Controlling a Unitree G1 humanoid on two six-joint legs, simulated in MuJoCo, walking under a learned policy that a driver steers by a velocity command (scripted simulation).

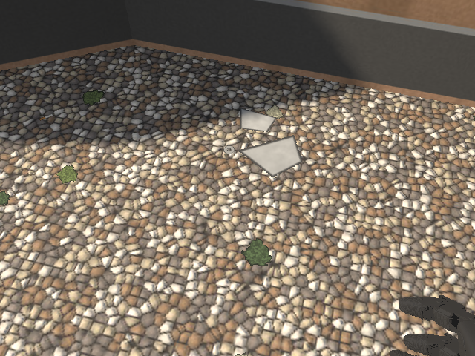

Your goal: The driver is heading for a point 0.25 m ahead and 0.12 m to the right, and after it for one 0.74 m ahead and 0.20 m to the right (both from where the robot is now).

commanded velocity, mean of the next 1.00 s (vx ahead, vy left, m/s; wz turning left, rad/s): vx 0.05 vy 0.00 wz -0.46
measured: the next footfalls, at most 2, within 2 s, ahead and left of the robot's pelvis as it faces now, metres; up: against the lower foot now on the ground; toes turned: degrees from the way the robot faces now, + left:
right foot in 0.36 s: +0.11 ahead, -0.14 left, +0.00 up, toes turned -15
left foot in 0.82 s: +0.19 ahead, +0.07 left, +0.00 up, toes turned -31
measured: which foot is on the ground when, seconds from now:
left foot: down 0.00-0.36, up 0.38-0.80, down 0.82-1.00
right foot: up 0.00-0.34, down 0.36-0.82, up 0.84-1.00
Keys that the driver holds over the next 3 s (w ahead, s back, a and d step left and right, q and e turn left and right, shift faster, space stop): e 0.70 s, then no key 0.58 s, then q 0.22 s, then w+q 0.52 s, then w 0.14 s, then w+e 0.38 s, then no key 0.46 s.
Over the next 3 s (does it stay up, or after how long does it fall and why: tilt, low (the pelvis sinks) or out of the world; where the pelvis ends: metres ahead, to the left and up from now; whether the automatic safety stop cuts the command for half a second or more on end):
stays up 0.69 -0.07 0.01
